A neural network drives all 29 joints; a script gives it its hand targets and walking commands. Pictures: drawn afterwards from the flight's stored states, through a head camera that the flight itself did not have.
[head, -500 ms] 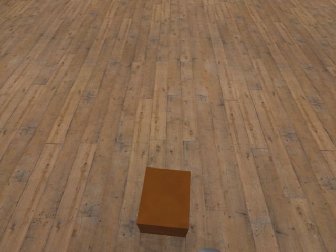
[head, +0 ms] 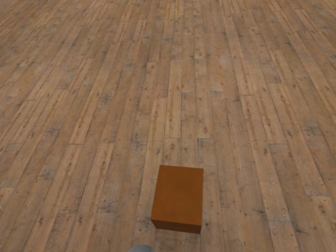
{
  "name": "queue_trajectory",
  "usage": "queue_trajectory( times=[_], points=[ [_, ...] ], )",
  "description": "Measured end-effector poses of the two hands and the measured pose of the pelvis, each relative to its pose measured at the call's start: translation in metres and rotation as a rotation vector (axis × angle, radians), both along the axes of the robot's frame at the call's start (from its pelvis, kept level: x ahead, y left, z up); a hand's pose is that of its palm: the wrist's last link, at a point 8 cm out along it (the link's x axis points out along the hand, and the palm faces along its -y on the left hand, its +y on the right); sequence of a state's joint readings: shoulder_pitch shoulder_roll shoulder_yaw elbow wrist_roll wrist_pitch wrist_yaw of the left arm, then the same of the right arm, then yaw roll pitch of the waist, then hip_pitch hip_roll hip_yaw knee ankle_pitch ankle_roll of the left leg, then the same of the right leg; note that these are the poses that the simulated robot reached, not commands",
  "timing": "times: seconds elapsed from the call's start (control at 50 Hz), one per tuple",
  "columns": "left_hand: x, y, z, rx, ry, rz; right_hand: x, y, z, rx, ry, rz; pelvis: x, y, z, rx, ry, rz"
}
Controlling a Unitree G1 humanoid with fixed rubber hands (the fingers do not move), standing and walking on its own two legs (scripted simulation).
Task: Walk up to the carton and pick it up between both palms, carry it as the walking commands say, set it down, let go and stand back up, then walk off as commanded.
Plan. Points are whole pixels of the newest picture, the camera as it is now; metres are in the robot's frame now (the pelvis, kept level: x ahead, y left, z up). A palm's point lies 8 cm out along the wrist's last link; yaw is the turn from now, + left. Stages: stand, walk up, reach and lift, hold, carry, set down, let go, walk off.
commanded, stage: walk up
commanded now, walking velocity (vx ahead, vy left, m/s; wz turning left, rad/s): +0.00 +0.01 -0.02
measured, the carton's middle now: (179, 198) +0.45 +0.04 -0.68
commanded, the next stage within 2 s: stand in 0.72 s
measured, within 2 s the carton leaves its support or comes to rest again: neither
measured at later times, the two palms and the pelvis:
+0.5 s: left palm out of the picture +0.07 +0.24 -0.14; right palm out of the picture -0.02 -0.23 -0.15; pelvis +0.00 +0.01 -0.01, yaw -3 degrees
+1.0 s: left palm out of the picture +0.07 +0.22 -0.15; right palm out of the picture +0.04 -0.24 -0.15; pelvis +0.00 +0.00 -0.02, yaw -3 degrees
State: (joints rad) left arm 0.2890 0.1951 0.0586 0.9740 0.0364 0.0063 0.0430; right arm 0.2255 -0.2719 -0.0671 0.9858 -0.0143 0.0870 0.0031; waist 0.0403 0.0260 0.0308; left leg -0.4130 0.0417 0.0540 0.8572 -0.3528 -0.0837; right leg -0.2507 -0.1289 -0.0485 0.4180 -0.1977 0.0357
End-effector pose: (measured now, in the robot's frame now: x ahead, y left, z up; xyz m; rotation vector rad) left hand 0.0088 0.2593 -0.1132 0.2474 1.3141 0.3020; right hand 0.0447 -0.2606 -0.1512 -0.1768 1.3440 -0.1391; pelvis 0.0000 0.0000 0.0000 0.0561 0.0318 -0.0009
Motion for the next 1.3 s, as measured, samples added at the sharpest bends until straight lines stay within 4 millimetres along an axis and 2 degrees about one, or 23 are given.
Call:
queue_trajectory(
  times=[0.08, 0.12, 0.2, 0.34, 0.42, 0.48, 0.56, 0.66, 0.92, 0.94, 0.96, 1.02, 1.06, 1.1, 1.12, 1.18, 1.3],
  points=[
    [-0.018, 0.019, -0.022, -0.060, 0.051, 0.006, 0.024, 0.028, 0.005, -0.022, -0.102, 0.016, 0.000, 0.021, -0.009, -0.048, -0.006, -0.006],
    [-0.022, 0.024, -0.033, -0.089, 0.069, 0.005, 0.022, 0.042, 0.008, -0.036, -0.118, 0.012, -0.001, 0.028, -0.012, -0.050, -0.016, -0.002],
    [-0.016, 0.024, -0.037, -0.133, 0.084, -0.007, 0.010, 0.057, 0.022, -0.052, -0.117, -0.009, -0.002, 0.034, -0.004, -0.070, -0.023, -0.010],
    [0.017, 0.018, -0.040, -0.151, 0.049, -0.068, -0.017, 0.046, 0.029, -0.098, -0.102, -0.071, -0.005, 0.029, -0.002, -0.083, -0.024, -0.044],
    [0.048, 0.003, -0.036, -0.135, -0.034, -0.110, -0.044, 0.035, 0.016, -0.073, -0.028, -0.106, -0.006, 0.019, -0.006, -0.066, -0.028, -0.055],
    [0.057, -0.011, -0.032, -0.113, -0.076, -0.123, -0.062, 0.028, 0.001, -0.031, 0.021, -0.130, -0.006, 0.008, -0.010, -0.052, -0.042, -0.056],
    [0.054, -0.028, -0.023, -0.116, -0.066, -0.131, -0.073, 0.028, -0.003, 0.012, 0.058, -0.142, -0.001, 0.002, -0.005, -0.055, -0.053, -0.052],
    [0.044, -0.038, -0.022, -0.124, -0.046, -0.109, -0.079, 0.030, -0.004, 0.032, 0.084, -0.140, 0.002, -0.003, -0.003, -0.051, -0.060, -0.048],
    [0.003, -0.040, -0.029, -0.141, 0.059, -0.057, -0.070, 0.027, 0.000, 0.009, 0.084, -0.132, 0.006, -0.005, -0.003, -0.049, -0.061, -0.056],
    [0.007, -0.040, -0.030, -0.144, 0.048, -0.060, -0.064, 0.026, 0.000, 0.008, 0.063, -0.136, 0.007, -0.005, -0.004, -0.046, -0.028, -0.055],
    [0.019, -0.039, -0.031, -0.145, 0.023, -0.074, -0.049, 0.024, 0.000, 0.004, 0.026, -0.133, 0.005, -0.004, -0.008, -0.046, 0.002, -0.057],
    [0.085, -0.033, -0.032, -0.142, -0.073, -0.126, 0.020, 0.016, 0.003, -0.010, -0.091, -0.090, -0.006, 0.000, -0.020, -0.054, 0.056, -0.054],
    [0.128, -0.029, -0.027, -0.143, -0.097, -0.134, 0.063, 0.013, 0.010, -0.024, -0.109, -0.056, -0.012, 0.002, -0.024, -0.050, 0.079, -0.049],
    [0.157, -0.025, -0.020, -0.150, -0.092, -0.123, 0.091, 0.015, 0.016, -0.032, -0.091, -0.046, -0.014, 0.005, -0.027, -0.044, 0.111, -0.049],
    [0.164, -0.024, -0.018, -0.155, -0.082, -0.119, 0.099, 0.018, 0.018, -0.028, -0.078, -0.050, -0.014, 0.006, -0.027, -0.043, 0.128, -0.050],
    [0.163, -0.020, -0.016, -0.167, -0.034, -0.111, 0.104, 0.032, 0.018, 0.005, -0.044, -0.061, -0.011, 0.012, -0.025, -0.045, 0.169, -0.057],
    [0.131, -0.013, -0.028, -0.179, -0.012, -0.110, 0.077, 0.061, -0.001, 0.058, -0.041, -0.061, -0.013, 0.024, -0.029, -0.045, 0.230, -0.068]
  ],
)
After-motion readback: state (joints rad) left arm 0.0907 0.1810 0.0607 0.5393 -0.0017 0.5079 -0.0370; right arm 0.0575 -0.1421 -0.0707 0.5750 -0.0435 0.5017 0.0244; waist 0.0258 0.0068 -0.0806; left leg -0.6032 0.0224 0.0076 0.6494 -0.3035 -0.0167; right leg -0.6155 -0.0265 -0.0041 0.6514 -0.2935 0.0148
